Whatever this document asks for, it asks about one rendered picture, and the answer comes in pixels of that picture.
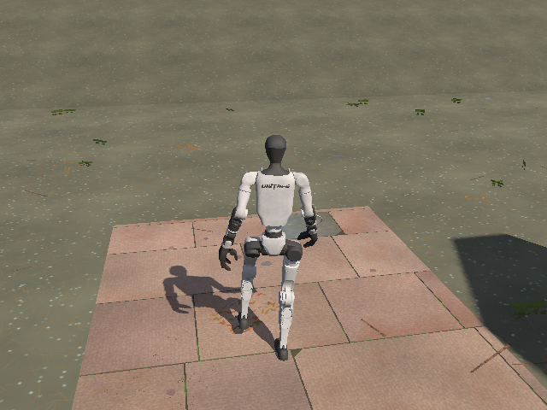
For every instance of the robot left upper arm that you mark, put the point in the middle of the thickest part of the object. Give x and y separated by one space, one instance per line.
243 197

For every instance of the left robot foot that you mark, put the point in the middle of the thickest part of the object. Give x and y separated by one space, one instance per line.
243 323

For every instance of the robot right upper arm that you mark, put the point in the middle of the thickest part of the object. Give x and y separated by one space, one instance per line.
304 191

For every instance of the left robot hand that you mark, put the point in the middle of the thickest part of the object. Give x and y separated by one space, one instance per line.
223 259

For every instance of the robot right forearm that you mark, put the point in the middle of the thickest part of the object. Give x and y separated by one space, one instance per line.
311 223

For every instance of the right robot hand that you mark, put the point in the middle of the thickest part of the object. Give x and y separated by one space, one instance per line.
304 235

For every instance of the robot left forearm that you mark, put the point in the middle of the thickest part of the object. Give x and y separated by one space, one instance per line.
231 231

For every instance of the humanoid robot torso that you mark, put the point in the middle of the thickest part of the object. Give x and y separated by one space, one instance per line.
274 201

